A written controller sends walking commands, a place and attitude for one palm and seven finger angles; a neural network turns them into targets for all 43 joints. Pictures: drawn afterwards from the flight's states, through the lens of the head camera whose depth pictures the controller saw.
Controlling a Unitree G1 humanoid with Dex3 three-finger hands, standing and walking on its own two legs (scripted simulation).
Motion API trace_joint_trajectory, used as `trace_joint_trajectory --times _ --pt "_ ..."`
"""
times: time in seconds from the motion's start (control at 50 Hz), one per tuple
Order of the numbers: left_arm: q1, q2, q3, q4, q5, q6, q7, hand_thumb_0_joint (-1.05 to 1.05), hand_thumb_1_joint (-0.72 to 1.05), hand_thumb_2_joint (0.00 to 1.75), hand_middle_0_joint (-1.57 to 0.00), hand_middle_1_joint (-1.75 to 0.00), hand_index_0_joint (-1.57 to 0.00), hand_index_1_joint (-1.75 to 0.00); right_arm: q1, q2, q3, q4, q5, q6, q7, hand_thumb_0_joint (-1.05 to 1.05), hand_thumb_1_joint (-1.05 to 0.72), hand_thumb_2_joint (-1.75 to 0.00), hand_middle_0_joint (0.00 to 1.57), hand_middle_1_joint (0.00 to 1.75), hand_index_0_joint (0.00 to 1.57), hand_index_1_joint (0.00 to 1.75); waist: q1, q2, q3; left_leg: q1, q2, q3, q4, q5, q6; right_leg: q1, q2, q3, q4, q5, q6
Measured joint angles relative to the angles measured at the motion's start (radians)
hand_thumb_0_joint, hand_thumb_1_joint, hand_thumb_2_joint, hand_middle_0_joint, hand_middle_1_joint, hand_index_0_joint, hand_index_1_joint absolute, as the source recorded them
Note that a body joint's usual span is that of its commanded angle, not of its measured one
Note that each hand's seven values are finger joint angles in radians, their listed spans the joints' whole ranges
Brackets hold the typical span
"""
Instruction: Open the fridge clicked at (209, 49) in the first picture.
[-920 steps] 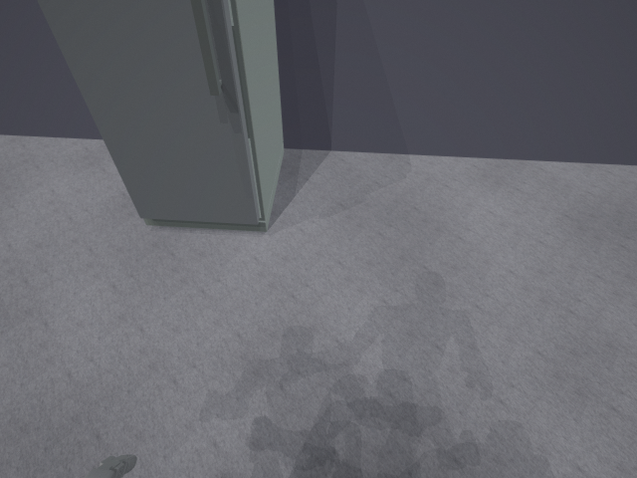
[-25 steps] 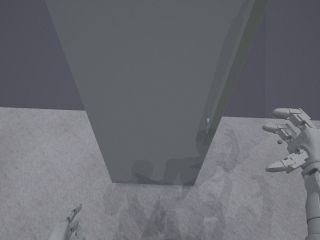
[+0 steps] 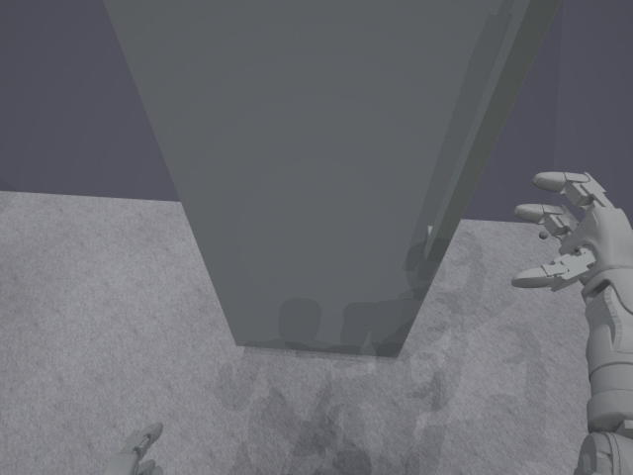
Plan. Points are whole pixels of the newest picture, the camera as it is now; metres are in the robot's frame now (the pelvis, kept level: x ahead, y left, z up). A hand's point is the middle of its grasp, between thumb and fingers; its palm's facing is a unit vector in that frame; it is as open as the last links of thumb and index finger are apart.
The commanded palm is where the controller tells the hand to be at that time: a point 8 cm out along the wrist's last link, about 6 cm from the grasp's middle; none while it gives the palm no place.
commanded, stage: move the hooked fingers beside the handle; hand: right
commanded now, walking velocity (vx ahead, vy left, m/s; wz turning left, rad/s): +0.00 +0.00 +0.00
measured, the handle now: (472, 140) +0.51 -0.15 +0.16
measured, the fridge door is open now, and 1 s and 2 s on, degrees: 0 0 0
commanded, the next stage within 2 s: feel for the door with the fingertips in 1.26 s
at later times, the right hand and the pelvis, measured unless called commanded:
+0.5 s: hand (525, 201) +0.46 -0.23 +0.11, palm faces -0.03 +1.00 +0.02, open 14.0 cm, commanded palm +0.43 -0.28 +0.11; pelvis +0.00 -0.01 -0.01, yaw +1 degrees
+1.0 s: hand (524, 207) +0.45 -0.23 +0.10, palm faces -0.03 +1.00 +0.03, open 14.0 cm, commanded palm +0.43 -0.27 +0.11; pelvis +0.01 -0.01 -0.01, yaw +1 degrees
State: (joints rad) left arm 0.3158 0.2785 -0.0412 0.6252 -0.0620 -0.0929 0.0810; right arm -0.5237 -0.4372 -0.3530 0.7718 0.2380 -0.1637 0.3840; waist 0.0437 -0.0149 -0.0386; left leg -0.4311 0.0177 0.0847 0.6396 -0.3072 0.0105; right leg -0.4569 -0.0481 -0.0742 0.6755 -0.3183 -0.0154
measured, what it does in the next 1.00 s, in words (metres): stands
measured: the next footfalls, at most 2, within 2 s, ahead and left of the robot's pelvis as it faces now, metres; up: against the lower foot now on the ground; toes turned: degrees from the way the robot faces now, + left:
none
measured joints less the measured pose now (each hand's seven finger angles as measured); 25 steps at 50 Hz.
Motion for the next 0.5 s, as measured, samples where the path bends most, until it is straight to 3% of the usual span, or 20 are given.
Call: trace_joint_trajectory --times 0.5 --pt "0.058 0.006 0.011 0.022 0.013 0.069 -0.019 0.01 0.9 0.89 -0.21 -0.3 -0.2 -0.3 -0.248 -0.075 -0.015 0.277 -0.043 -0.09 -0.001 -0.01 0.5 -0.3 0.3 1.2 0.29 1.2 0.053 0.011 -0.018 -0.126 -0.005 -0.005 0.053 -0.013 -0.007 -0.134 -0.01 -0.001 0.077 -0.03 -0.009"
